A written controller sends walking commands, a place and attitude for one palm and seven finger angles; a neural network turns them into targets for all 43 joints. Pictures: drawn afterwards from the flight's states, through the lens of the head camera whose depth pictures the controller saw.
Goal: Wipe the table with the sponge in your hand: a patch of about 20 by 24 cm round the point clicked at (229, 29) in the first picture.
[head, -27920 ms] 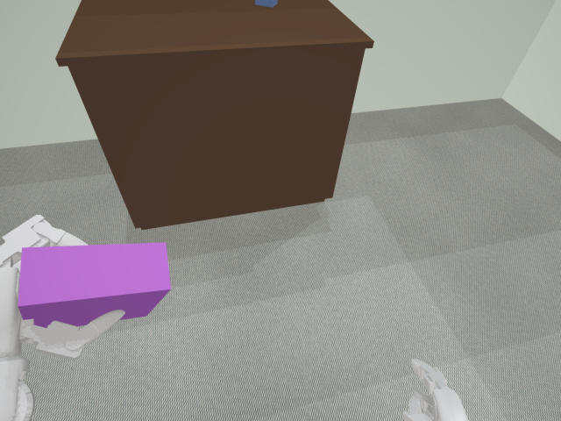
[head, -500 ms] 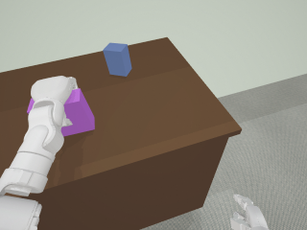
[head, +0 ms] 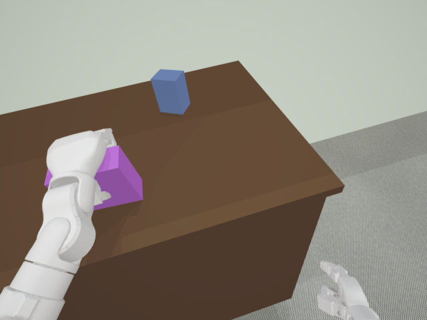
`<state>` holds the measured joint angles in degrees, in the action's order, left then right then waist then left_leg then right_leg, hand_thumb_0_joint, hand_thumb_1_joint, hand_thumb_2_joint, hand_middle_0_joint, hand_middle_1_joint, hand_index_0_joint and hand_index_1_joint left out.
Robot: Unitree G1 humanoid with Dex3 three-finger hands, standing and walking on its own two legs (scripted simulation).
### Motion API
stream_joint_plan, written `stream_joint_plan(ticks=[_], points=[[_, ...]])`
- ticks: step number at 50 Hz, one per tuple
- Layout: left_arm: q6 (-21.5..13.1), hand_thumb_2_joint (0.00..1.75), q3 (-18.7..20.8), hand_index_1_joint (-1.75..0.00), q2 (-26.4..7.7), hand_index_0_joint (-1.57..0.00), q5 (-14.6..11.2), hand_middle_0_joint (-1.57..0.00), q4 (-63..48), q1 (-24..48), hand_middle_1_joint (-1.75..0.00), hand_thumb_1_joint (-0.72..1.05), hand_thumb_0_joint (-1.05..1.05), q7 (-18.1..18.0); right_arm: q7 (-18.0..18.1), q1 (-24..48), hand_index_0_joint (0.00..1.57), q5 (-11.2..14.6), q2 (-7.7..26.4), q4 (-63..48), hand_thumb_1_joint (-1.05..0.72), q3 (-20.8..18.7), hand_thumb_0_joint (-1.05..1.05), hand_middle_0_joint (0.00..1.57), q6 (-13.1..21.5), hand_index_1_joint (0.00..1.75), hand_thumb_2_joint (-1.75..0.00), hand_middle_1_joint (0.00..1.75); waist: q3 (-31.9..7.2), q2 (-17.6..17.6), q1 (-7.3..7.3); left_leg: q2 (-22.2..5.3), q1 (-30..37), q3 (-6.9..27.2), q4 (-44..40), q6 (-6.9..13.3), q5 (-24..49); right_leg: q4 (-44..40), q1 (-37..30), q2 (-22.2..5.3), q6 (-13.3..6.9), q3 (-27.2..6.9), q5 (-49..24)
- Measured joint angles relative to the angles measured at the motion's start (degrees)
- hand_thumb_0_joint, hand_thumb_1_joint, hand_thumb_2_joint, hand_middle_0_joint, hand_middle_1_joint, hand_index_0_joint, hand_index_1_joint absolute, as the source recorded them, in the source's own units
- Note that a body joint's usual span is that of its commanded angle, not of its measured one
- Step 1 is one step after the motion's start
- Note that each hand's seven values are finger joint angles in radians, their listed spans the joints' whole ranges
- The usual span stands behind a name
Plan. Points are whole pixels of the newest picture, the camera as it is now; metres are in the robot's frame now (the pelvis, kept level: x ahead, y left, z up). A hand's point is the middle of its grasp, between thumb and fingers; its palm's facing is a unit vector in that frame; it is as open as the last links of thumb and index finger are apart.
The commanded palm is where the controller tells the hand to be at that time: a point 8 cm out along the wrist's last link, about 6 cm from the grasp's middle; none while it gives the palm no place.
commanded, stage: wipe back along the middle lane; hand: left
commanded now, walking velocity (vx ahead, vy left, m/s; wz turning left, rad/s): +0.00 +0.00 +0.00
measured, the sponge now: (104, 187) +0.32 +0.26 +0.10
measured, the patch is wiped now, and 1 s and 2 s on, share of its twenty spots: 0.65 0.75 0.80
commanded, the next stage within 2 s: slide across to the third lane in 0.44 s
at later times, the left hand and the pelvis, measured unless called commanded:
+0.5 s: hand (95, 191) +0.27 +0.23 +0.15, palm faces +0.17 -0.08 -0.98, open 9.6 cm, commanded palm +0.22 +0.23 +0.18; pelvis -0.01 -0.01 +0.00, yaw +0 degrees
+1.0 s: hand (117, 190) +0.27 +0.19 +0.16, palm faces +0.12 -0.07 -0.99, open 9.5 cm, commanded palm +0.24 +0.18 +0.22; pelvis -0.03 -0.03 +0.00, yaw +1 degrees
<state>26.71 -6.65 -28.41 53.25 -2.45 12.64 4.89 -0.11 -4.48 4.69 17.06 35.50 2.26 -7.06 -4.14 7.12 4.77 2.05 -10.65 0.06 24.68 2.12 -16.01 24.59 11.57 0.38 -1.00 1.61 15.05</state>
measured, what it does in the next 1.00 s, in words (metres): stands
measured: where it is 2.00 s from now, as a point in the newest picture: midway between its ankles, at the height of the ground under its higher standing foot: outside the picture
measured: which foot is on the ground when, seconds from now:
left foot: down 0.00-1.00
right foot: down 0.00-1.00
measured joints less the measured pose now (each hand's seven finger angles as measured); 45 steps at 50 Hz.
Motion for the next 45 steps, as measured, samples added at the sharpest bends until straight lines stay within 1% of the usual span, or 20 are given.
stream_joint_plan(ticks=[5,12,16,19,25,30,38,45], points=[[2.12,1.07,-1.17,-1.44,0.89,-0.74,0.16,-0.71,-4.12,-2.24,-1.46,-0.44,0.03,-0.32,-0.07,1.66,0.20,-0.01,-0.31,-0.32,-0.91,0.46,0.01,0.19,-0.16,0.30,-0.90,0.30,0.16,-0.05,0.84,0.17,0.15,-0.04,0.46,0.06,-0.16,0.81,0.01,-0.18,0.05,-0.03,0.35],[4.72,1.07,-2.57,-1.43,1.51,-0.75,0.93,-0.71,-4.97,-1.62,-1.46,-0.44,0.03,-0.26,0.32,3.58,0.20,0.03,-1.29,-0.90,-0.91,1.49,0.01,0.20,-0.07,0.30,-0.90,0.30,0.70,-0.56,1.44,0.15,-0.03,0.09,0.83,-0.15,0.04,1.54,0.31,-0.18,-0.21,0.12,0.39],[5.09,1.07,-2.29,-1.43,1.59,-0.75,1.11,-0.70,-6.57,-3.04,-1.46,-0.44,0.03,-0.17,0.12,3.73,0.20,-0.03,-1.69,-1.25,-0.91,1.86,0.01,0.20,0.02,0.30,-0.90,0.30,0.52,-0.48,1.40,-0.04,-0.14,-0.03,1.12,-0.28,-0.07,1.81,0.47,0.01,-0.34,0.02,0.43],[4.85,1.07,-2.02,-1.43,1.46,-0.75,0.76,-0.70,-8.45,-5.00,-1.47,-0.44,0.03,-0.13,-0.06,3.44,0.20,-0.10,-1.72,-1.35,-0.91,1.95,0.01,0.20,0.02,0.30,-0.90,0.30,0.29,-0.29,1.29,-0.17,-0.05,-0.09,1.43,-0.37,-0.31,2.10,0.41,0.14,-0.40,-0.04,0.60],[4.54,1.07,-1.06,-1.42,1.21,-0.75,-0.06,-0.69,-12.16,-8.81,-1.47,-0.44,0.03,-0.36,-0.11,2.80,0.20,-0.23,-1.37,-1.14,-0.91,1.88,0.01,0.20,-0.23,0.30,-0.90,0.30,0.30,-0.14,1.27,-0.46,0.20,-0.35,1.94,-0.61,-0.65,2.83,0.38,0.44,-0.64,-0.28,0.94],[4.87,1.06,-0.73,-1.41,1.38,-0.75,-0.25,-0.68,-14.69,-10.95,-1.47,-0.44,0.03,-0.91,0.06,2.17,0.20,-0.26,-0.90,-1.17,-0.91,1.44,0.01,0.20,-0.28,0.30,-0.90,0.30,0.67,-0.13,1.33,-0.69,0.20,-0.36,2.26,-0.87,-0.67,3.28,0.46,0.66,-0.91,-0.28,1.01],[6.24,1.07,-3.45,-1.39,1.44,-0.77,0.25,-0.70,-9.99,-5.35,-1.45,-0.45,0.03,-0.18,1.43,1.88,0.20,-0.20,-0.64,-0.02,-0.91,1.12,0.01,0.19,1.15,0.30,-0.90,0.30,1.58,-0.27,1.96,-0.69,0.10,0.62,2.00,-1.35,0.24,3.36,0.40,0.62,-1.47,0.72,0.66],[6.09,1.07,-5.83,-1.37,1.78,-0.79,0.31,-0.72,-7.49,-1.90,-1.44,-0.46,0.03,1.34,1.30,2.60,0.20,-0.26,-1.25,0.62,-0.91,1.35,0.01,0.19,2.52,0.30,-0.90,0.30,1.57,0.11,2.05,-0.78,0.66,1.02,1.34,-1.70,0.94,3.04,-0.09,0.71,-1.82,1.12,0.28]])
